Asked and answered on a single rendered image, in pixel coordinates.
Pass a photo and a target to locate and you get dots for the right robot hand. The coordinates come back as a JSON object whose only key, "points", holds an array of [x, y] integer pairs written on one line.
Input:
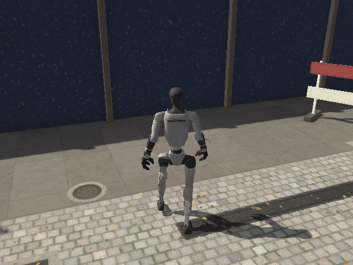
{"points": [[199, 152]]}

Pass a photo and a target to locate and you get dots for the right robot forearm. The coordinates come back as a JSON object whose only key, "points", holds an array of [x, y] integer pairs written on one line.
{"points": [[202, 144]]}

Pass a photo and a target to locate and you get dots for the left robot forearm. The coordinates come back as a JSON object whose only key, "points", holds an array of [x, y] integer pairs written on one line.
{"points": [[148, 148]]}

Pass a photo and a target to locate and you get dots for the robot torso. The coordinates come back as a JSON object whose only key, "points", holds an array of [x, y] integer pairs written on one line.
{"points": [[176, 127]]}

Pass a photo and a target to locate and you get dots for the robot head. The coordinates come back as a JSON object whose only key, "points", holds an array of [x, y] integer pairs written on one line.
{"points": [[176, 95]]}

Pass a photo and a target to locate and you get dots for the robot left upper arm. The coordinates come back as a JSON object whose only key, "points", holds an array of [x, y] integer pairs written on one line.
{"points": [[156, 126]]}

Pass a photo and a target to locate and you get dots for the robot right upper arm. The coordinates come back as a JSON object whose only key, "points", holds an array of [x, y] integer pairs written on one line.
{"points": [[196, 125]]}

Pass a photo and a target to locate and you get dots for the left robot hand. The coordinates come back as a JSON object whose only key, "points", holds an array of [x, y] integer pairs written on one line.
{"points": [[144, 162]]}

